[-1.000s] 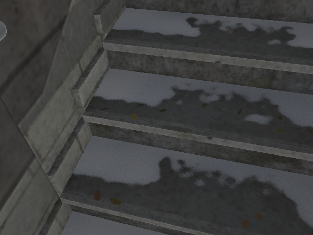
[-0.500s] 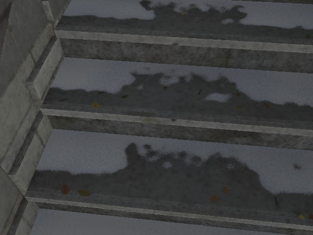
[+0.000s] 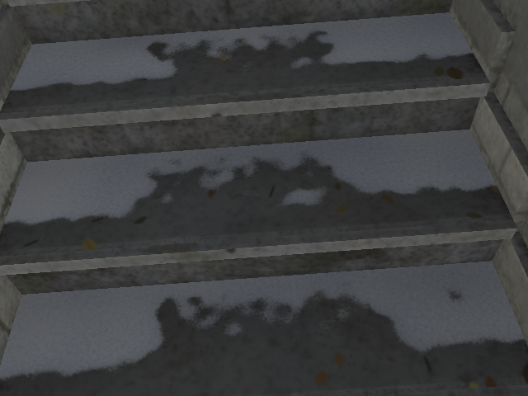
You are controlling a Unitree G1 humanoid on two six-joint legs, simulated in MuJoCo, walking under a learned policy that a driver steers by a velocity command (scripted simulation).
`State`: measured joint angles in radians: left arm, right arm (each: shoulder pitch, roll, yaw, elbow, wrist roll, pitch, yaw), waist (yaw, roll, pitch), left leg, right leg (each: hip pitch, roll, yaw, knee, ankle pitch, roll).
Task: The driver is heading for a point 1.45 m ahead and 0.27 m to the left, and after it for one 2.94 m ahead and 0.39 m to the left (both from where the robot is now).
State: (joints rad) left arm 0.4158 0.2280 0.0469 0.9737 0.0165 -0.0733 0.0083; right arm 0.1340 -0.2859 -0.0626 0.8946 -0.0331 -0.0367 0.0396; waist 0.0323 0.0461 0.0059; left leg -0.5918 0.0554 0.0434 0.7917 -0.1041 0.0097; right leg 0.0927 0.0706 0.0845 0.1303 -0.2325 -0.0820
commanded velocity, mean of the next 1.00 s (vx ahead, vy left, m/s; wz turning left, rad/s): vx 0.48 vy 0.00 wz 0.24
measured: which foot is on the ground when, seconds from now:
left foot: up 0.00-0.16, down 0.18-0.66, up 0.68-1.00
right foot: down 0.00-0.18, up 0.20-0.62, down 0.64-1.00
